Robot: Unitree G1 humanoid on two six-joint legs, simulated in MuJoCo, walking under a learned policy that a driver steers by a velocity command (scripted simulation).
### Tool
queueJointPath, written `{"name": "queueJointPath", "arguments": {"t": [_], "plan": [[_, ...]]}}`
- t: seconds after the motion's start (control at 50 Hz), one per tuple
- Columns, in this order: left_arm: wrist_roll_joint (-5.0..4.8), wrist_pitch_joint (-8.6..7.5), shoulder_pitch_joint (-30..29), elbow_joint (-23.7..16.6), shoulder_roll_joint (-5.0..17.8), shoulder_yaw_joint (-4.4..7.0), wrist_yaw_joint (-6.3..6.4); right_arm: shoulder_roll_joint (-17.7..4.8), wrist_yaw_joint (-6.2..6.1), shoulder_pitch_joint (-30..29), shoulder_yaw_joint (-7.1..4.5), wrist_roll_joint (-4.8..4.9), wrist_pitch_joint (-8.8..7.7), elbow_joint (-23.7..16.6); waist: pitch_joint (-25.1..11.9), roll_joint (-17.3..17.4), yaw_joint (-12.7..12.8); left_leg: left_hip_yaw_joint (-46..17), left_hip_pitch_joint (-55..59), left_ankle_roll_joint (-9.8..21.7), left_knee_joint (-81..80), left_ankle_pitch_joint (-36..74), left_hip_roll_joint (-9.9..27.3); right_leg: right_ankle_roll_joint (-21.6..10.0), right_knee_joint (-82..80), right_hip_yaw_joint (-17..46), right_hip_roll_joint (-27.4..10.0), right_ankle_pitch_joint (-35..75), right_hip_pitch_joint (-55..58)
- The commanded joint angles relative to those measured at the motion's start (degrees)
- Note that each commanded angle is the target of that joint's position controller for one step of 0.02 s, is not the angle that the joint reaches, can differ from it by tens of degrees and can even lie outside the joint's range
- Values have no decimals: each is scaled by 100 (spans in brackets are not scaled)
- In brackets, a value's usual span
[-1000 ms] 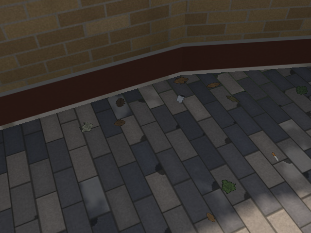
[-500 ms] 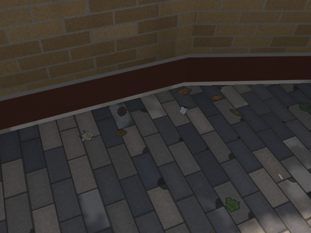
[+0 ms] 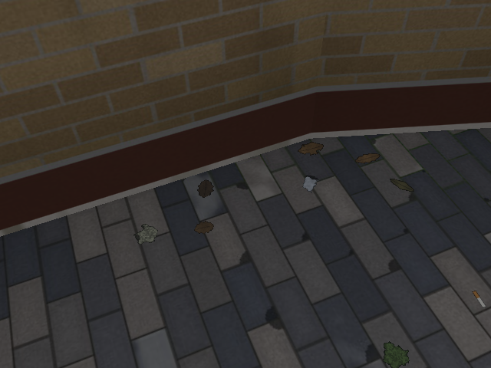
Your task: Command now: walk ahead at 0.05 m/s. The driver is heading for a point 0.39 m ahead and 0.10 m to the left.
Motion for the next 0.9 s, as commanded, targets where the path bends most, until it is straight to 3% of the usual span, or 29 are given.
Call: {"name": "queueJointPath", "arguments": {"t": [0.02,0.08,0.12,0.14,0.16,0.2,0.26,0.36,0.64,0.82,0.84,0.86,0.9], "plan": [[81,-7,-388,-258,733,132,65,-253,-117,707,-72,-52,117,-10,-526,-892,-196,30,414,-67,-795,388,164,-856,-1314,1302,-1253,-343,-98],[-53,46,-378,-156,770,129,131,-225,-64,775,-71,-106,124,90,-682,-776,-301,242,1225,99,-2083,1912,62,-698,-1287,1131,-1130,-1495,-358],[-79,72,-81,32,591,66,133,-372,-22,594,-82,-237,145,1,-355,-524,-228,48,1325,323,-2698,2128,220,-201,-1233,990,-868,-2567,-631],[-39,97,75,65,628,82,131,-660,-46,401,-121,-202,144,-97,-40,-171,0,-181,800,488,-3017,1383,434,32,-1096,786,-620,-2589,-526],[-30,125,69,51,599,86,161,-759,-39,239,-153,-128,94,-45,152,344,125,-226,-123,595,-3248,344,365,180,-846,471,-364,-1988,165],[-19,124,163,141,598,87,203,-499,-26,-17,-96,-141,-55,-49,130,537,213,-253,-509,450,-3565,389,347,152,-392,414,-341,-1103,876],[-34,108,358,334,611,93,206,-422,5,66,-84,-89,-203,-3,-130,247,182,-161,3,348,-3355,1481,288,27,-236,417,-377,-318,945],[-88,114,341,493,596,92,179,-419,12,292,-77,-60,-181,86,-399,-25,75,-43,500,414,-3095,2603,221,35,-85,405,-408,579,1050],[-113,270,353,862,670,127,259,-319,29,335,-58,-55,-90,160,-300,-111,112,62,654,435,-3136,3184,155,98,-8,434,-443,946,1288],[-104,296,296,1005,638,145,280,-266,4,391,-49,-66,-78,216,-174,-95,128,97,593,425,-3254,2755,119,136,-99,436,-441,657,1260],[-102,302,399,1077,570,133,279,-230,-4,521,-46,-61,-71,287,-297,-66,123,131,647,453,-3317,2132,77,139,-73,335,-353,78,1296],[-129,309,416,1106,567,144,277,-312,-17,573,-81,-23,-55,313,-193,34,111,65,567,561,-3393,1170,74,128,106,163,-187,-876,1134],[-151,255,241,1023,577,168,262,-602,-49,615,-183,43,-62,230,294,408,10,-664,391,972,-3829,-926,526,102,717,-86,34,-2335,238]]}}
